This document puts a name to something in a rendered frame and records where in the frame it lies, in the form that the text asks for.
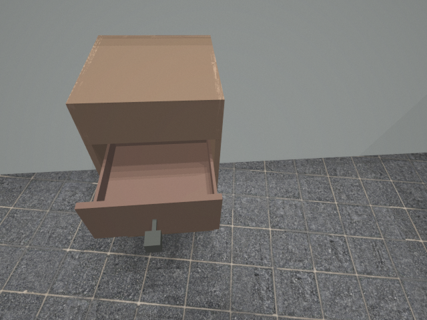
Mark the drawer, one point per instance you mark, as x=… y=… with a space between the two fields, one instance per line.
x=171 y=181

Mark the handle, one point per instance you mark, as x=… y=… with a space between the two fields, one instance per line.
x=153 y=239

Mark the cabinet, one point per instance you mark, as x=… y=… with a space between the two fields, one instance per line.
x=148 y=88

